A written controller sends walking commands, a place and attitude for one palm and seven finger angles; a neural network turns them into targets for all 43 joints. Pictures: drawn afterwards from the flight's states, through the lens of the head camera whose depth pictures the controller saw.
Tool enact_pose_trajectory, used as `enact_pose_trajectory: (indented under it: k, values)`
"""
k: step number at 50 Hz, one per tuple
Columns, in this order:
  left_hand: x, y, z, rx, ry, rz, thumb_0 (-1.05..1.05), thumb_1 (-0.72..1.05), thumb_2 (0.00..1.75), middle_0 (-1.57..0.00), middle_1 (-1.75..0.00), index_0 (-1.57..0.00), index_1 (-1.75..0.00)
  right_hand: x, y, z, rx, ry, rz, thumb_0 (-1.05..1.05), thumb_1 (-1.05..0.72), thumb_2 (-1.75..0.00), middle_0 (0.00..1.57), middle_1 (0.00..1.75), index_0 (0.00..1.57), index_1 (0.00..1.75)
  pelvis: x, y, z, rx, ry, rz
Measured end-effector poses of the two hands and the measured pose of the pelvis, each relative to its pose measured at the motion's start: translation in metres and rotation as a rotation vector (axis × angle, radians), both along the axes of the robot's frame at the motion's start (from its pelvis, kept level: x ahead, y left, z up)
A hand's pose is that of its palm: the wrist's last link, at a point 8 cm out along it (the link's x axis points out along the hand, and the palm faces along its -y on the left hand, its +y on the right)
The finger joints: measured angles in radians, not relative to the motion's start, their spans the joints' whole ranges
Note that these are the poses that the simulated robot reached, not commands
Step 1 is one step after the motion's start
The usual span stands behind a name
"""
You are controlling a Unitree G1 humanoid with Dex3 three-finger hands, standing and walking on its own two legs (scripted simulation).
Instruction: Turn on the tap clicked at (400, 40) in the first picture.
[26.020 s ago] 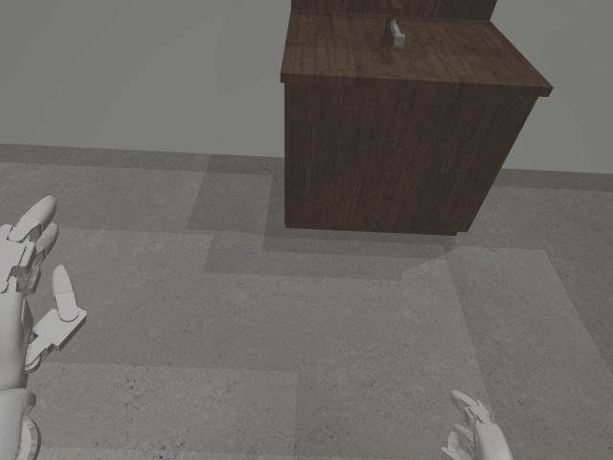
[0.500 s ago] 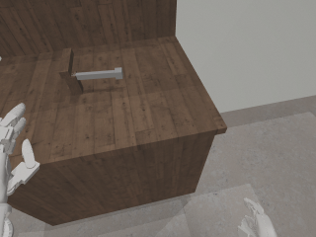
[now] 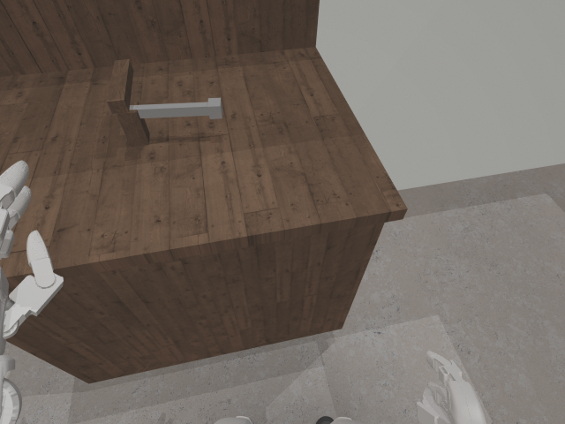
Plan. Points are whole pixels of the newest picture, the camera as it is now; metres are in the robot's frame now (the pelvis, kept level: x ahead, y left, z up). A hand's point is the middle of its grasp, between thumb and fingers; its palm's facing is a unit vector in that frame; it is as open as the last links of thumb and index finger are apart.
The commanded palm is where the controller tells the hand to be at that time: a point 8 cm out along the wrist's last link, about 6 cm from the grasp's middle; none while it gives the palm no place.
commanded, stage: step back with the hand held close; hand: left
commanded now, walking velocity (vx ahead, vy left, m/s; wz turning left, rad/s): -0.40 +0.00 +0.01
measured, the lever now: (215, 108) +0.64 +0.18 +0.08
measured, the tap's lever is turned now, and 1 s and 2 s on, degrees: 83 83 83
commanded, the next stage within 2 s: stop stepping back and stand still in 0.72 s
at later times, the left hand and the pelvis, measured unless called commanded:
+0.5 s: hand (94, 309) +0.19 +0.19 +0.17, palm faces +0.28 -0.86 -0.42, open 7.4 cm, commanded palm +0.13 +0.25 +0.19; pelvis -0.04 -0.02 +0.01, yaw -2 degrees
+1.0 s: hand out of the picture +0.04 +0.18 +0.17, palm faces +0.35 -0.84 -0.41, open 7.4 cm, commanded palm -0.01 +0.23 +0.19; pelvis -0.17 -0.05 +0.01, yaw -1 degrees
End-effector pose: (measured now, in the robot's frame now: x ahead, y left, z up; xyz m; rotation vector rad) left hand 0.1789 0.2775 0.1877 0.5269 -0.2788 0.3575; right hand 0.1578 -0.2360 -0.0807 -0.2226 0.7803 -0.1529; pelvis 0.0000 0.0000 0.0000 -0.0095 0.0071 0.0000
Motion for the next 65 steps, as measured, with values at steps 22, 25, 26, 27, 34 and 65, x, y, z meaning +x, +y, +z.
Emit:
enact_pose_trajectory:
  k: [22,25,26,27,34,65]
  values:
    - [-0.015,-0.025,-0.002,-0.068,0.056,-0.027,0.01,0.9,0.9,-0.21,-0.31,-0.21,-0.3,-0.008,0.01,0.002,0.047,0.019,0.069,0.01,-0.9,-0.9,0.2,0.3,0.2,0.3,-0.031,-0.018,0.012,-0.018,0.057,-0.034]
    - [-0.021,-0.044,0.002,-0.053,0.067,-0.108,0.01,0.89,0.9,-0.21,-0.31,-0.21,-0.3,-0.012,0.001,0.01,0.064,-0.013,0.033,0.01,-0.9,-0.9,0.21,0.3,0.2,0.3,-0.043,-0.024,0.014,-0.012,0.057,-0.031]
    - [-0.025,-0.046,0.004,-0.038,0.075,-0.126,0.01,0.89,0.9,-0.21,-0.31,-0.21,-0.3,-0.014,-0.002,0.014,0.061,-0.023,0.02,0.01,-0.9,-0.9,0.21,0.3,0.2,0.3,-0.045,-0.026,0.014,-0.005,0.062,-0.032]
    - [-0.03,-0.047,0.005,-0.023,0.085,-0.136,0.01,0.89,0.9,-0.21,-0.31,-0.21,-0.31,-0.017,-0.006,0.018,0.054,-0.032,0.007,0.01,-0.9,-0.9,0.21,0.3,0.2,0.3,-0.048,-0.027,0.015,0.002,0.067,-0.034]
    - [-0.061,-0.027,0.002,-0.006,0.093,-0.107,0.01,0.89,0.9,-0.22,-0.31,-0.22,-0.31,-0.051,-0.032,0.029,-0.043,-0.038,-0.047,0.01,-0.9,-0.9,0.2,0.3,0.2,0.3,-0.072,-0.02,0.013,0.004,0.068,-0.019]
    - [-0.246,-0.038,0.003,-0.039,0.013,0.094,0.01,0.89,0.9,-0.21,-0.31,-0.21,-0.31,-0.259,-0.062,-0.003,0.007,-0.017,-0.04,0.02,-0.91,-0.9,0.2,0.3,0.2,0.3,-0.221,-0.054,0.004,0.028,-0.067,0.059]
